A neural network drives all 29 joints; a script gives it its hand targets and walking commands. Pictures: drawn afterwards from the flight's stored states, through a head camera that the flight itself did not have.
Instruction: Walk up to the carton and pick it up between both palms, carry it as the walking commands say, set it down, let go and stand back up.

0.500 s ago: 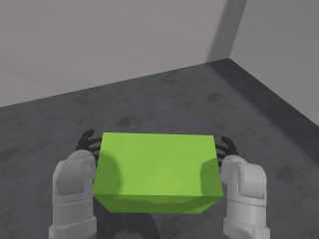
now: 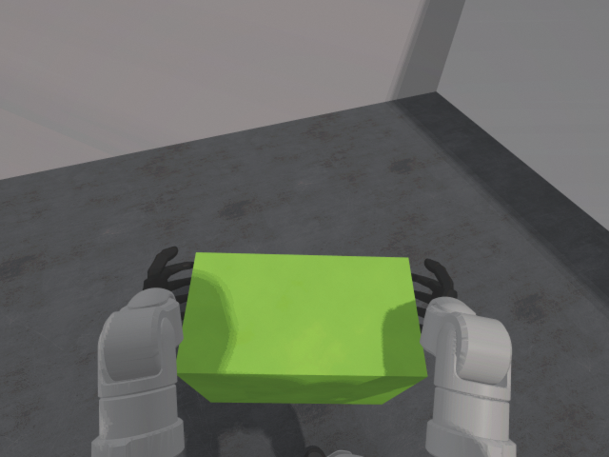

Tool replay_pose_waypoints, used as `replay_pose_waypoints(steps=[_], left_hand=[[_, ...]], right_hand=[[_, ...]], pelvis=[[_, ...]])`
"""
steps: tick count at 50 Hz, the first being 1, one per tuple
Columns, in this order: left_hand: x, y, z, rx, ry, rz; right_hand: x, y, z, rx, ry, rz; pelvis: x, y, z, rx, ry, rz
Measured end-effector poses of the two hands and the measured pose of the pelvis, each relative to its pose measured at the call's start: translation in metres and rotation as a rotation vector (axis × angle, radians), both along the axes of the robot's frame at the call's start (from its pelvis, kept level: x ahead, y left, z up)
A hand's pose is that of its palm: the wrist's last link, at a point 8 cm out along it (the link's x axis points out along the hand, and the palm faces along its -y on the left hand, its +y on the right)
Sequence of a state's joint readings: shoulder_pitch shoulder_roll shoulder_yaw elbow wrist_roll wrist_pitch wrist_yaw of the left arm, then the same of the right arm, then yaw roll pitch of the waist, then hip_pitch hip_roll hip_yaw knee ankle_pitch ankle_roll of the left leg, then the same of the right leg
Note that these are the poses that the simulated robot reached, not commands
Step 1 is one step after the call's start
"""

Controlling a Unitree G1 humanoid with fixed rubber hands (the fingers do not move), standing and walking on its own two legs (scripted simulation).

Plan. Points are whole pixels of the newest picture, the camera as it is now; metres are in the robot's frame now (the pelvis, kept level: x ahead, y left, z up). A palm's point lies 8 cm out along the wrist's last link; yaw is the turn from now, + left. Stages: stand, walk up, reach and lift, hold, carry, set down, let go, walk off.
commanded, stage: carry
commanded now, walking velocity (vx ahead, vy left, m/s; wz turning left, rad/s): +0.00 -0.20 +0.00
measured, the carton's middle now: (299, 337) +0.29 +0.00 -0.02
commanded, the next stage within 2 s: none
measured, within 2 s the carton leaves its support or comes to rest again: neither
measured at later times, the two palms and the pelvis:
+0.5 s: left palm (188, 348) +0.23 +0.13 +0.08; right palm (492, 362) +0.22 -0.21 +0.07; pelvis -0.05 -0.04 +0.00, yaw -1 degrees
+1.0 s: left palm (256, 379) +0.19 +0.05 +0.09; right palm (578, 407) +0.17 -0.29 +0.07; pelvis -0.10 -0.10 +0.00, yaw -3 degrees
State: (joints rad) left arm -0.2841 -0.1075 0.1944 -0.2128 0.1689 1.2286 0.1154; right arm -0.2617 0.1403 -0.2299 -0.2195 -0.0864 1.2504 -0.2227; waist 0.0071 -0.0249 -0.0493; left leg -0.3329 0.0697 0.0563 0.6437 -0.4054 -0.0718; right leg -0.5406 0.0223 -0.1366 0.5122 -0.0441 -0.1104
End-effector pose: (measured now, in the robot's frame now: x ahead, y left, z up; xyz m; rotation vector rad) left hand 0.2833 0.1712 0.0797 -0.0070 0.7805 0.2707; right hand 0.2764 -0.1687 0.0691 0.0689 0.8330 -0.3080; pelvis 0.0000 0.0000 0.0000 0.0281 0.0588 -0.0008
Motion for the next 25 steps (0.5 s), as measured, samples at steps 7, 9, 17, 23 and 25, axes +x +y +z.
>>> replay_pose_waypoints(steps=[7, 9, 17, 23, 25], left_hand=[[-0.012, -0.016, 0.003, 0.002, -0.018, -0.007], [-0.012, -0.025, 0.005, 0.010, -0.024, -0.016], [-0.031, -0.038, 0.005, 0.014, -0.002, -0.012], [-0.051, -0.040, -0.003, -0.007, 0.014, -0.010], [-0.054, -0.045, 0.001, -0.004, -0.001, -0.013]], right_hand=[[-0.016, -0.016, 0.000, 0.010, -0.018, -0.012], [-0.019, -0.024, -0.001, 0.016, -0.024, -0.021], [-0.037, -0.037, -0.001, 0.021, -0.003, -0.022], [-0.056, -0.040, -0.002, 0.002, 0.012, -0.018], [-0.059, -0.045, 0.000, 0.007, -0.003, -0.020]], pelvis=[[-0.009, -0.013, -0.003, 0.005, -0.027, -0.018], [-0.011, -0.019, -0.004, 0.009, -0.030, -0.024], [-0.031, -0.032, 0.003, 0.018, -0.009, -0.013], [-0.051, -0.036, 0.004, 0.004, 0.001, -0.012], [-0.054, -0.040, 0.002, 0.004, -0.010, -0.015]])
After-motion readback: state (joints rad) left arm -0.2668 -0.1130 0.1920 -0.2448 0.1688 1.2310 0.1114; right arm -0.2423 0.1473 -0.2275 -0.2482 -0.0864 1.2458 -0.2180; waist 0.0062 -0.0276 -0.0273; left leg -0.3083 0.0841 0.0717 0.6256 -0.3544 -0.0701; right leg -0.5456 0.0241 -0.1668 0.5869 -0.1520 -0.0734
